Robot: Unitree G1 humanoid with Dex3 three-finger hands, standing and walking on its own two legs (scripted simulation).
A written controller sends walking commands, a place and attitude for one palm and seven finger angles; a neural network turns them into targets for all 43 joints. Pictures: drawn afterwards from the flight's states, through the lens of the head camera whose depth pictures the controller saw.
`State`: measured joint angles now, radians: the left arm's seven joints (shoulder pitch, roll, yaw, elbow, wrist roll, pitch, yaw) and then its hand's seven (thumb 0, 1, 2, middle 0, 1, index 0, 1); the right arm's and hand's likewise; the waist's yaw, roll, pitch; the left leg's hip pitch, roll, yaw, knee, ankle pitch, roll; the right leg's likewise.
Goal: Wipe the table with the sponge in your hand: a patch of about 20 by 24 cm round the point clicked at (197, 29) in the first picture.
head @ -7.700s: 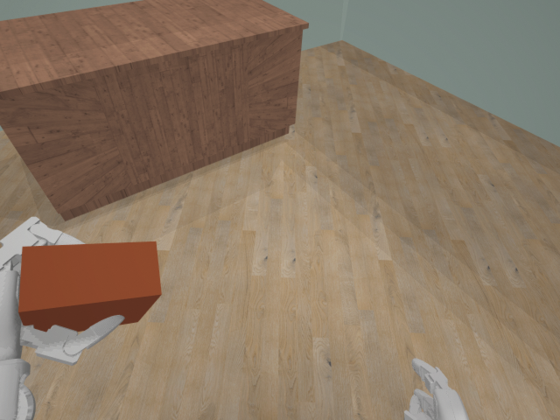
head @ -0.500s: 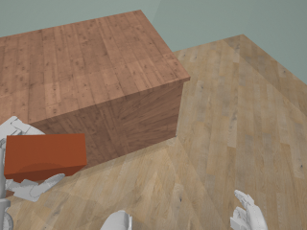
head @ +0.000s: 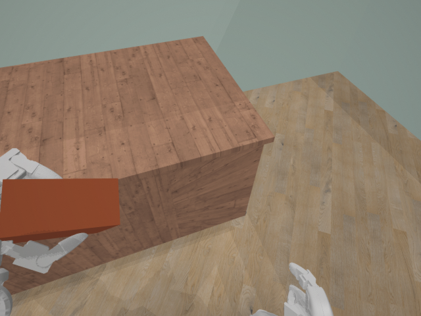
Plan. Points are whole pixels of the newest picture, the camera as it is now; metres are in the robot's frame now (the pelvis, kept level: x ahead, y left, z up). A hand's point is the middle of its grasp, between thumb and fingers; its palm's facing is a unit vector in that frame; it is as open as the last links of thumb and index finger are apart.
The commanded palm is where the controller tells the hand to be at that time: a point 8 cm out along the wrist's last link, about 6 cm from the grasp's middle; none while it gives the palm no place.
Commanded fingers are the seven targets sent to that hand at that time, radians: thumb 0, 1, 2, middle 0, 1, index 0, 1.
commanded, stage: take the last steps up to it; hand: left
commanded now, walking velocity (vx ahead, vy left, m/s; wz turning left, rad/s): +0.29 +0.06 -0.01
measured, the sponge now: (76, 211) +0.22 +0.20 +0.16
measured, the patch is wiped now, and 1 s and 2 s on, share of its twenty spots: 0.00 0.00 0.00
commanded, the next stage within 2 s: come to a stop and stand still in 0.86 s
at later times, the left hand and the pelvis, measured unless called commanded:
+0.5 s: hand (81, 155) +0.30 +0.22 +0.17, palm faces +0.37 -0.80 -0.47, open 10.1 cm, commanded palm +0.25 +0.27 +0.18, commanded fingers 0.00 0.10 1.30 -1.20 -1.60 -1.20 -1.60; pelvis +0.09 -0.01 -0.01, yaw +0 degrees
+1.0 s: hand (110, 135) +0.36 +0.20 +0.16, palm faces +0.40 -0.79 -0.46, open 10.1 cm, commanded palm +0.30 +0.24 +0.18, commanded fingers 0.00 0.10 1.30 -1.20 -1.60 -1.20 -1.60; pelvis +0.14 -0.04 +0.00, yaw +0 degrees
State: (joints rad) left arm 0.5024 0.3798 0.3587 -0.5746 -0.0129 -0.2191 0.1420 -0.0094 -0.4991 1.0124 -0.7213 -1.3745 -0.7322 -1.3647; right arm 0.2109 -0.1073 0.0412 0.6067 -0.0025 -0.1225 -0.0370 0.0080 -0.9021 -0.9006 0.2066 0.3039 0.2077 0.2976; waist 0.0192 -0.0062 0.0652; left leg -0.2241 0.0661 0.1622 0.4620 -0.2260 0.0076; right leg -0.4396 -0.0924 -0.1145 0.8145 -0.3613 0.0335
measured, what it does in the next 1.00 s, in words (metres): walks ahead: right foot, then left foot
